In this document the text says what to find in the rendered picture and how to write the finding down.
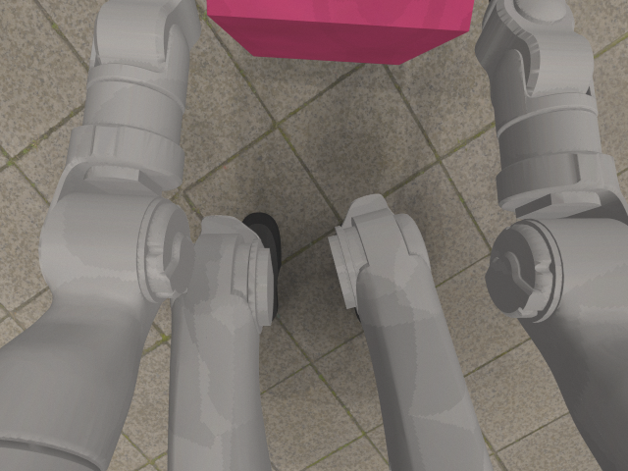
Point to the left robot shin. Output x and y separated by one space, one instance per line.
219 224

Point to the left robot upper arm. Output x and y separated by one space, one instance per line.
67 381

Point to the left robot thigh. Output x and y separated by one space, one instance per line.
215 414

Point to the carton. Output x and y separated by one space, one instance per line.
361 31

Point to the left robot forearm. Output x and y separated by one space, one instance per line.
129 141

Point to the right robot forearm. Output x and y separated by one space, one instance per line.
542 91

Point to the right robot upper arm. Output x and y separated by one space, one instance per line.
566 281

